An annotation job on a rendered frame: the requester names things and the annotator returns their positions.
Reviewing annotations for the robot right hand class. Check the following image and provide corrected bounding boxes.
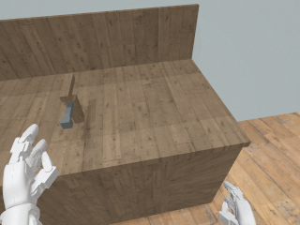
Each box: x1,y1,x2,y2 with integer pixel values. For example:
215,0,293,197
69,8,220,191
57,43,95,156
218,181,256,225

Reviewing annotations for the left robot forearm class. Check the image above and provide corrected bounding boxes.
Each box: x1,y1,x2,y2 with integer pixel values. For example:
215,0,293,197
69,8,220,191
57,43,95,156
0,202,42,225

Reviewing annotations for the counter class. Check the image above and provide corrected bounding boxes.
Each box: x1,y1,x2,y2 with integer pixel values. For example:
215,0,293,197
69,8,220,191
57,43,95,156
0,4,251,225

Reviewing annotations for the tap lever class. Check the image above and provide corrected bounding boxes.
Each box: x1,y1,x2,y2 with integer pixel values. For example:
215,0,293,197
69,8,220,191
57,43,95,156
60,101,74,129

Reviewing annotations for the robot left hand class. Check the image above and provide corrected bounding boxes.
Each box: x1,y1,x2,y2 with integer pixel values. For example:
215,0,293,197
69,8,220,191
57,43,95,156
3,124,59,210

